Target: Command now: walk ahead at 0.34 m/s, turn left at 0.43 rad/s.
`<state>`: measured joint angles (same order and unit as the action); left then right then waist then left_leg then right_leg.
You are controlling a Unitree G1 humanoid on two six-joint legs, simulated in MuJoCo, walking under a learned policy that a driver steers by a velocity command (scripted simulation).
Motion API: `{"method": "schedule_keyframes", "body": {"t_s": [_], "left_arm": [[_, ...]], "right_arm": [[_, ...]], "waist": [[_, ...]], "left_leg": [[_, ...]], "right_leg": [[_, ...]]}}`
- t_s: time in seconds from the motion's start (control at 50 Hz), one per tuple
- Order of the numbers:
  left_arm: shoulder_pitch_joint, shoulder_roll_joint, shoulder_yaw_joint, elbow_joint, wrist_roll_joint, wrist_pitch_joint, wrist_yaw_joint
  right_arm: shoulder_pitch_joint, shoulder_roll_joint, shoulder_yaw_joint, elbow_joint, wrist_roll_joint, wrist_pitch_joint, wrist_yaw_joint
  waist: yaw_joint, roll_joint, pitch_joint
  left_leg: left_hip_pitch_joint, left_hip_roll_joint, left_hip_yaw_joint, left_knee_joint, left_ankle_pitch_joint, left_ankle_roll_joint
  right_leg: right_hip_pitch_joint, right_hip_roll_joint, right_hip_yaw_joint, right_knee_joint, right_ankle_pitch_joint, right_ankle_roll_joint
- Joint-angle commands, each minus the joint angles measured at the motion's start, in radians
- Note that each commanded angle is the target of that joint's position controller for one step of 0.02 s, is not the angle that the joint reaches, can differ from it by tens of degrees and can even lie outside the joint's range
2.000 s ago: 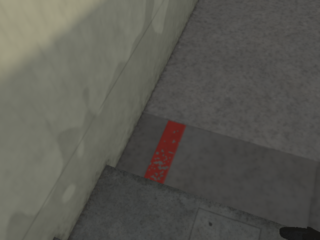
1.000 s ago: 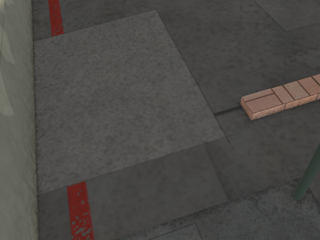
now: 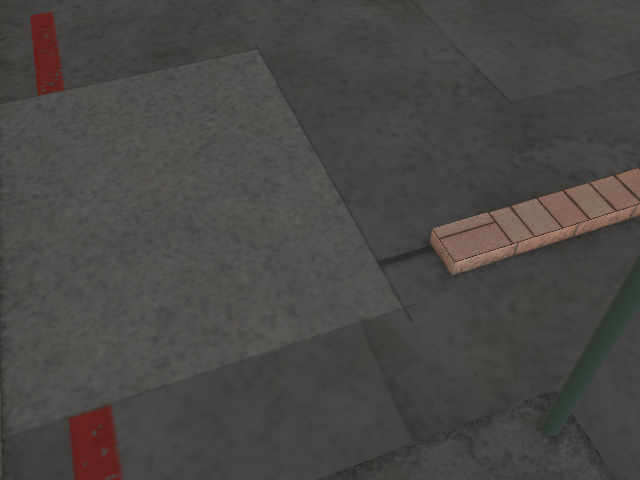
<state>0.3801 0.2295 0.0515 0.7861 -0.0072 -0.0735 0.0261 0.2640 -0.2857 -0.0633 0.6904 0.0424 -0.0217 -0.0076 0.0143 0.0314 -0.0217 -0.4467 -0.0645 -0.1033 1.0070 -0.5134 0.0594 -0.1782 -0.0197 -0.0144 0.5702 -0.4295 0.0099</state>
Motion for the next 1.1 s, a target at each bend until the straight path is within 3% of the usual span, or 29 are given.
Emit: {"method": "schedule_keyframes", "body": {"t_s": [0.02,0.06,0.14,0.2,0.28,0.34,0.36,0.38,0.4,0.42,0.44,0.48,0.54,0.58,0.62,0.68,0.74,0.76,0.8,0.9,0.94,0.96,0.98,1.0,1.02,1.04,1.06,1.08,1.1], "left_arm": [[0.043,0.132,0.048,-0.024,-0.010,-0.002,0.000],[0.018,0.124,0.046,-0.016,0.015,-0.007,0.006],[0.053,0.115,0.045,0.018,-0.007,-0.034,0.041],[0.030,0.170,0.059,0.023,0.000,-0.026,0.051],[0.016,0.179,0.055,0.029,-0.002,-0.007,0.036],[-0.018,0.235,0.063,0.046,0.000,0.013,0.033],[0.158,0.082,0.035,0.046,0.020,-0.012,0.021],[0.274,0.069,0.004,0.021,0.012,-0.058,-0.001],[0.169,0.139,0.017,-0.056,-0.042,-0.080,-0.002],[-0.066,0.156,0.018,-0.091,-0.055,-0.064,0.025],[-0.110,0.144,0.006,-0.133,-0.080,-0.054,0.048],[-0.088,0.193,0.014,-0.113,-0.019,-0.031,0.065],[-0.163,0.173,0.028,-0.131,0.045,-0.037,0.036],[-0.219,0.072,-0.005,-0.150,0.057,-0.040,0.006],[-0.099,0.079,0.004,-0.079,0.023,-0.028,-0.015],[-0.310,0.149,0.027,-0.159,-0.008,-0.036,-0.049],[-0.427,0.106,0.015,-0.205,-0.016,-0.061,-0.088],[-0.434,0.126,0.016,-0.216,-0.001,-0.063,-0.104],[-0.461,0.060,-0.004,-0.206,0.017,-0.063,-0.119],[-0.402,0.076,-0.003,-0.201,-0.018,-0.037,-0.101],[-0.173,0.138,0.029,-0.118,-0.017,-0.038,-0.090],[0.049,0.179,0.050,-0.049,-0.009,-0.035,-0.087],[0.200,0.221,0.056,0.006,0.008,-0.026,-0.085],[0.221,0.256,0.048,0.006,0.018,-0.007,-0.083],[0.277,0.262,0.064,0.001,-0.012,0.017,-0.082],[0.210,0.303,0.081,0.025,-0.025,0.025,-0.068],[0.059,0.238,0.057,-0.026,-0.014,0.021,-0.053],[-0.027,0.236,0.045,-0.062,0.016,0.003,-0.052],[-0.098,0.200,0.032,-0.083,0.016,-0.026,-0.053]], "right_arm": [[-0.089,-0.030,-0.003,-0.120,-0.011,-0.024,0.029],[-0.061,-0.032,-0.009,-0.111,-0.045,-0.012,0.047],[-0.188,-0.050,-0.019,-0.157,-0.019,-0.013,0.047],[-0.260,-0.006,0.001,-0.170,-0.031,-0.025,0.088],[-0.179,-0.040,-0.013,-0.099,-0.008,-0.003,0.087],[0.264,-0.175,-0.082,0.088,-0.042,-0.014,0.050],[0.248,-0.274,-0.079,0.095,-0.059,-0.028,0.047],[0.264,-0.291,-0.061,0.064,-0.033,-0.013,0.057],[0.361,-0.308,-0.086,0.078,-0.011,0.013,0.059],[0.279,-0.237,-0.068,0.112,0.008,0.010,0.053],[0.192,-0.233,-0.062,0.109,-0.011,-0.010,0.047],[-0.025,-0.150,-0.032,0.022,-0.054,-0.067,0.054],[-0.086,-0.096,-0.012,0.040,-0.018,-0.073,0.016],[-0.021,-0.092,-0.010,0.071,-0.033,-0.057,-0.012],[0.037,-0.124,-0.022,0.091,-0.067,-0.055,-0.006],[0.187,-0.067,-0.013,0.142,-0.011,-0.065,-0.015],[0.315,-0.082,-0.023,0.178,-0.044,-0.051,-0.033],[0.247,-0.063,-0.013,0.152,-0.040,-0.045,-0.043],[0.189,-0.086,-0.011,0.136,-0.034,-0.044,-0.044],[0.227,-0.086,-0.007,0.156,-0.020,-0.045,-0.027],[0.201,-0.113,-0.008,0.163,-0.039,-0.040,-0.014],[0.143,-0.108,-0.001,0.156,-0.039,-0.048,-0.007],[0.222,-0.015,0.016,0.159,-0.063,-0.067,0.003],[0.401,-0.016,0.041,0.146,-0.046,-0.096,0.020],[0.302,-0.114,0.031,0.084,-0.010,-0.110,0.029],[0.148,-0.080,0.037,0.004,0.020,-0.113,0.017],[0.014,-0.095,0.029,-0.025,0.009,-0.100,-0.016],[0.006,-0.104,0.031,-0.029,-0.003,-0.090,-0.029],[0.019,-0.122,0.016,-0.020,-0.027,-0.084,-0.035]], "waist": [[0.024,-0.138,0.091],[0.017,-0.131,0.057],[0.062,-0.155,0.142],[0.084,-0.109,0.116],[0.057,-0.096,0.156],[-0.198,0.041,-0.043],[-0.092,0.407,-0.113],[-0.056,0.441,-0.384],[-0.142,0.336,-0.539],[-0.139,0.052,-0.272],[-0.092,0.098,-0.188],[0.005,-0.028,-0.064],[0.040,-0.014,0.065],[0.010,0.040,0.032],[0.015,0.044,-0.070],[-0.082,-0.048,0.077],[-0.144,0.009,0.114],[-0.112,-0.030,0.137],[-0.134,0.003,0.132],[-0.136,-0.016,0.161],[-0.023,0.023,0.028],[0.097,0.008,-0.064],[0.115,-0.244,-0.170],[0.053,-0.338,-0.385],[0.148,-0.202,-0.523],[0.113,-0.114,-0.417],[0.082,0.033,-0.243],[0.032,0.062,-0.153],[-0.027,0.072,-0.058]], "left_leg": [[-0.437,0.119,-0.062,0.086,0.123,-0.001],[-0.316,0.104,0.000,0.165,0.342,-0.029],[-0.534,0.155,-0.115,-0.012,0.578,-0.033],[-0.060,0.101,0.044,-0.413,0.941,-0.064],[-0.049,0.131,0.047,-0.469,0.827,-0.050],[0.518,0.025,0.189,-0.509,0.781,0.009],[0.884,0.149,-0.037,-0.223,1.142,0.111],[0.980,0.254,-0.339,-0.247,1.046,0.244],[1.018,0.396,-0.630,-0.563,0.439,0.367],[0.798,0.343,-0.690,-0.770,0.068,0.297],[0.673,0.399,-0.805,-0.789,-0.036,0.330],[0.324,0.384,-0.700,-0.716,0.154,0.292],[0.008,0.193,-0.302,-0.736,0.524,0.210],[-0.035,0.130,-0.158,-0.712,0.680,0.195],[-0.038,0.172,-0.132,-0.688,0.759,0.209],[0.422,0.261,-0.268,-0.567,0.479,0.217],[0.645,0.317,-0.323,-0.521,0.472,0.206],[0.487,0.246,-0.200,-0.509,0.393,0.170],[0.186,0.187,-0.106,-0.521,0.226,0.139],[0.350,0.193,-0.047,-0.339,0.457,0.082],[0.405,0.191,-0.015,-0.023,0.804,0.074],[0.268,0.157,0.039,0.241,0.870,0.035],[-0.139,0.050,0.093,0.750,0.135,-0.047],[-0.415,0.039,-0.011,1.005,-0.315,-0.102],[-0.491,0.047,-0.070,0.961,-0.255,-0.130],[-0.600,0.083,-0.037,0.794,-0.117,-0.119],[-0.589,0.110,0.008,0.736,-0.007,-0.120],[-0.522,0.137,-0.023,0.677,0.053,-0.102],[-0.413,0.175,-0.077,0.468,0.159,-0.077]], "right_leg": [[0.240,-0.322,0.331,-0.259,0.306,-0.205],[0.125,-0.278,0.176,-0.217,0.457,-0.192],[0.239,-0.291,0.118,-0.163,0.251,-0.121],[-0.058,-0.197,-0.074,-0.128,0.071,-0.051],[0.031,-0.251,-0.096,0.045,0.121,-0.016],[-0.106,-0.186,-0.142,0.743,0.404,0.055],[-0.575,-0.061,-0.076,1.291,-0.422,0.102],[-0.672,-0.062,0.098,1.460,-0.423,0.099],[-0.694,-0.018,0.138,1.430,-0.328,0.090],[-0.804,-0.030,0.070,1.257,-0.181,0.060],[-0.855,-0.030,0.092,1.268,-0.079,0.046],[-0.688,-0.122,0.207,1.046,0.031,-0.010],[-0.453,-0.132,0.149,0.497,0.278,0.028],[-0.291,-0.083,0.067,0.270,0.478,0.050],[-0.119,-0.036,0.032,0.390,0.671,0.055],[-0.758,-0.108,0.181,0.270,0.627,-0.033],[-1.026,-0.083,0.239,0.236,0.540,-0.080],[-0.874,-0.078,0.188,0.047,0.741,-0.075],[-0.481,-0.025,0.078,-0.023,0.970,-0.056],[-0.404,-0.012,0.084,-0.171,0.811,-0.042],[-0.178,0.010,0.028,-0.178,0.746,-0.093],[0.123,0.026,-0.026,-0.181,0.805,-0.117],[0.566,-0.109,0.137,0.021,1.123,-0.219],[0.870,-0.285,0.471,0.201,1.280,-0.377],[0.935,-0.345,0.627,0.063,0.885,-0.466],[0.795,-0.339,0.761,-0.128,0.302,-0.439],[0.530,-0.325,0.792,-0.240,0.159,-0.387],[0.308,-0.354,0.844,-0.261,0.146,-0.402],[0.076,-0.307,0.759,-0.281,0.265,-0.371]]}}
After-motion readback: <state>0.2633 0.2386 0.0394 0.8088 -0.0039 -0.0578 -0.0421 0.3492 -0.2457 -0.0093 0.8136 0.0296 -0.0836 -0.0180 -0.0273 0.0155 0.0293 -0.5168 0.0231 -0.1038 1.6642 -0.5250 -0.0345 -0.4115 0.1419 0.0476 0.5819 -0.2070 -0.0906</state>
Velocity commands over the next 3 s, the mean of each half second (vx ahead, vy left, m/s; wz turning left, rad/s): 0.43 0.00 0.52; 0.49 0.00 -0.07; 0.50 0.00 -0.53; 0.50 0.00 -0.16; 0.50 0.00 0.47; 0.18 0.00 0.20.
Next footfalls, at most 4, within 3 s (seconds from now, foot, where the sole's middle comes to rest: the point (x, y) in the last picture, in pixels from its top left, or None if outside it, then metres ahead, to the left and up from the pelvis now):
0.34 left None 0.30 0.24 -0.89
0.96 right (304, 417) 0.77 0.11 -1.03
1.38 left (230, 334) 1.02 0.33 -1.03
1.90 right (337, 277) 1.24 0.02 -1.03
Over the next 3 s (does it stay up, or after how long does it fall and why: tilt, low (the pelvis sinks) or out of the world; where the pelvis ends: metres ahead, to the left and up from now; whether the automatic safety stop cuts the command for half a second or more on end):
stays up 1.60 0.17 -0.26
